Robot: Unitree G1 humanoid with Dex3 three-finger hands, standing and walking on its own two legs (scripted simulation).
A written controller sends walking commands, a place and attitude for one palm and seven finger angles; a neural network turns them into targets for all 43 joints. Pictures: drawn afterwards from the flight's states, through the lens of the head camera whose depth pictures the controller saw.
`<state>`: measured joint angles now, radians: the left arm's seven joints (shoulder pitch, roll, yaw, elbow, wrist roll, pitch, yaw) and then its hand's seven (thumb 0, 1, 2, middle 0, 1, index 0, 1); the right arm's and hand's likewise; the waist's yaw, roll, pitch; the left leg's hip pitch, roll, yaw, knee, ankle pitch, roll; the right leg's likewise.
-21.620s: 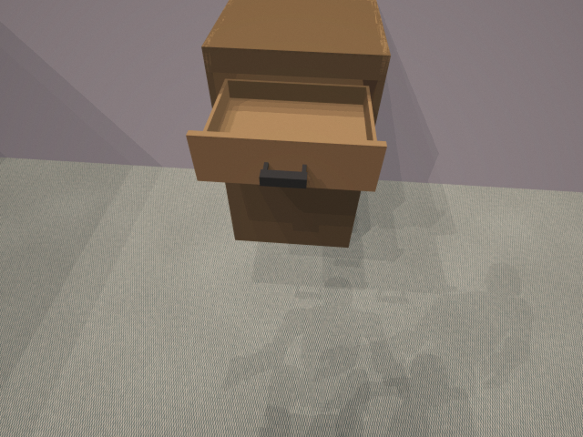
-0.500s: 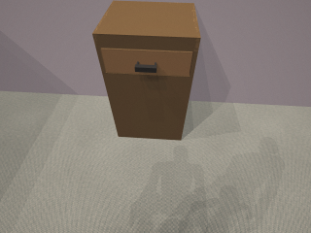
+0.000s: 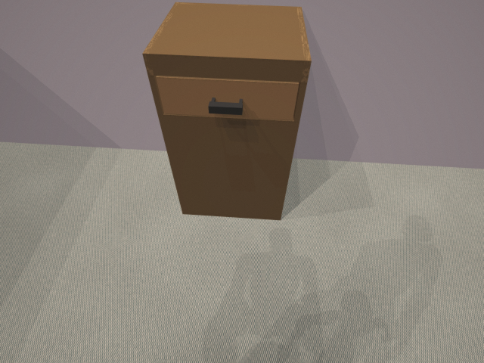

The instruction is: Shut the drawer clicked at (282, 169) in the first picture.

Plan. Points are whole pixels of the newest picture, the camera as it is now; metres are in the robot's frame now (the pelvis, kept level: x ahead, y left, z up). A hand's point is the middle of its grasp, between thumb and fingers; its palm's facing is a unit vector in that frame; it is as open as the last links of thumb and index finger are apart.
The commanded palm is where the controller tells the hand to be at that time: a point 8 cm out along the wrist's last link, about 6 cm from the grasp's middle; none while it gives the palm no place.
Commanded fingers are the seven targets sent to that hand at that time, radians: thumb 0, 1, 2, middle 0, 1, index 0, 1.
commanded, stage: look to check the result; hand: left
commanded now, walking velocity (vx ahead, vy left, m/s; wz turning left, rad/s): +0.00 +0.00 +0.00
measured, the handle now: (226, 104) +0.87 +0.10 -0.08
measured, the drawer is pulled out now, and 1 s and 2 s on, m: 0.00 0.00 0.00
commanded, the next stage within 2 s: stand and wait in 0.20 s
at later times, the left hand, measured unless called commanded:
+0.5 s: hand out of the picture +0.00 +0.16 -0.17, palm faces +0.04 -0.98 -0.20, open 7.4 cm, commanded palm none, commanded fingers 0.00 0.90 0.90 -0.20 -0.30 -0.20 -0.30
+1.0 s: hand out of the picture +0.02 +0.17 -0.17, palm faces +0.03 -0.98 -0.22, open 7.4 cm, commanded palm none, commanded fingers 0.00 0.90 0.90 -0.20 -0.30 -0.20 -0.30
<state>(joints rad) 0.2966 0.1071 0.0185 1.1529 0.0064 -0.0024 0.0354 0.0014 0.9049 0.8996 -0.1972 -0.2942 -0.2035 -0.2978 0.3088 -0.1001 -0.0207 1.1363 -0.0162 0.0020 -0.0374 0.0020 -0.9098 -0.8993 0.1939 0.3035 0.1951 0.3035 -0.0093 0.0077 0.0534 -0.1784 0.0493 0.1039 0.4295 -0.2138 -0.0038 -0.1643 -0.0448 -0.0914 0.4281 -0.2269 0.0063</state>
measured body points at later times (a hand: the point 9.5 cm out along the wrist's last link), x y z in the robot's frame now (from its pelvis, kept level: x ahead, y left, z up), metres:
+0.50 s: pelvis +0.00 -0.01 +0.00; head +0.02 -0.01 +0.45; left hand +0.00 +0.21 -0.16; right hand -0.02 -0.22 -0.16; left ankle +0.01 +0.12 -0.74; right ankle +0.00 -0.12 -0.74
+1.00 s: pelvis +0.01 -0.01 +0.00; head +0.03 -0.02 +0.45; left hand +0.02 +0.22 -0.15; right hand +0.01 -0.24 -0.16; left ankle +0.01 +0.12 -0.74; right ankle +0.00 -0.12 -0.74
